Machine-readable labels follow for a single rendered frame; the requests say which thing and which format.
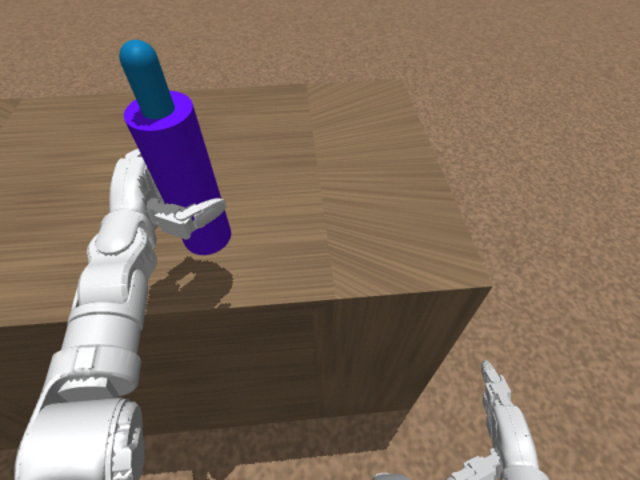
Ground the left robot hand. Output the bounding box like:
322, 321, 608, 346
109, 149, 226, 240

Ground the bottle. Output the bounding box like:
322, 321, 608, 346
119, 40, 231, 255

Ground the right robot hand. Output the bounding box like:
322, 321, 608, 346
446, 360, 539, 480

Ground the left robot arm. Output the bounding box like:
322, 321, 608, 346
14, 210, 157, 480

